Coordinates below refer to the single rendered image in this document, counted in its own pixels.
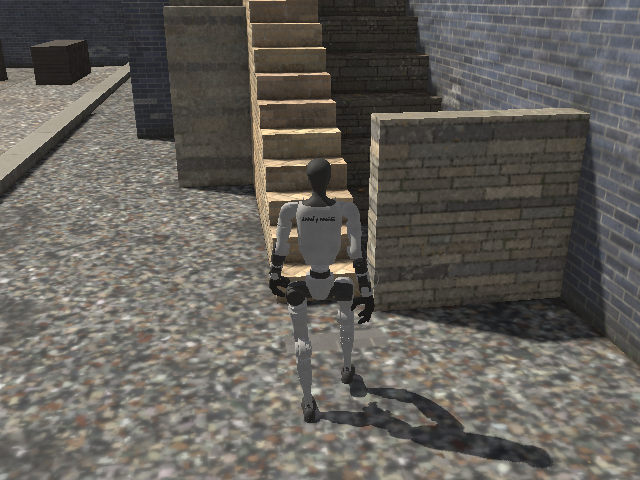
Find stairs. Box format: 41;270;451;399
242;0;361;304

